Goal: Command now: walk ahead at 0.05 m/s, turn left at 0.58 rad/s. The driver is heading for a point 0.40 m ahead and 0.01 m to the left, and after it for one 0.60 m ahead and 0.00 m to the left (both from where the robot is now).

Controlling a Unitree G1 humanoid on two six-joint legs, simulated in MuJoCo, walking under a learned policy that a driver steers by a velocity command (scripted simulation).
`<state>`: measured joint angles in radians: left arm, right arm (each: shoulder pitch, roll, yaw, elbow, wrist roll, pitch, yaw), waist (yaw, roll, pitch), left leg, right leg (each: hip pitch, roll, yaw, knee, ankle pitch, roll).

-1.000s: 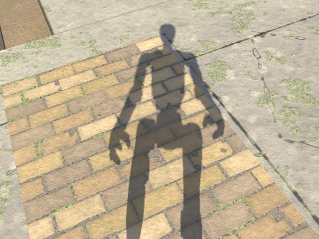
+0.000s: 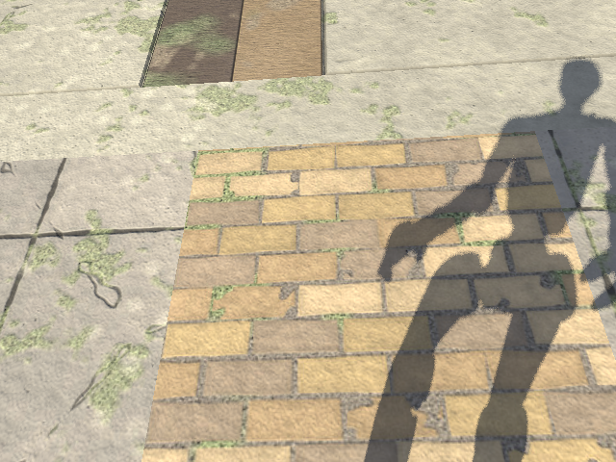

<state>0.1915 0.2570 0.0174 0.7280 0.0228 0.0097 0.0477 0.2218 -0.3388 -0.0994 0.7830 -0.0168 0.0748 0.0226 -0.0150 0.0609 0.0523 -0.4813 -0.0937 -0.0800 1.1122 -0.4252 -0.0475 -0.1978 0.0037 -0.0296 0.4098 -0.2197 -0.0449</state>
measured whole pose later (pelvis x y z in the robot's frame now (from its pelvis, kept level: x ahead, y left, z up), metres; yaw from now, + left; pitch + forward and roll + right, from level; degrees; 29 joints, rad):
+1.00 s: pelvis +0.30 +0.09 -0.02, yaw -4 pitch +0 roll +0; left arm 0.20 0.28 0.06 0.81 0.00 -0.01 -0.01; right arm 0.19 -0.25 -0.01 0.80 -0.03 -0.02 -0.02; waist 0.00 0.01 0.11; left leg -0.50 0.04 -0.03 1.24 -0.40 -0.02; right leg -0.34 0.15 -0.03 0.45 -0.11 -0.15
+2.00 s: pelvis +0.37 +0.14 -0.02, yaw -40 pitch +0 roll +0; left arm 0.15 0.28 0.05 0.69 0.01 0.05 -0.03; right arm 0.24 -0.32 -0.06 0.73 -0.02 0.06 -0.02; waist -0.02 0.05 0.08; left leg -0.37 0.06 0.09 0.87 -0.51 -0.02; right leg -0.26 0.06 0.00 0.57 -0.30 -0.07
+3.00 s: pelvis +0.35 +0.12 +0.00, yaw -27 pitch +0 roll +1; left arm 0.23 0.26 0.02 0.75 0.03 0.01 0.04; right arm 0.19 -0.32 -0.08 0.78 -0.02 0.09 0.04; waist 0.01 0.04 0.07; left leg -0.43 -0.05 -0.04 1.00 -0.42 -0.04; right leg -0.17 0.00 -0.07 0.40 -0.24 -0.06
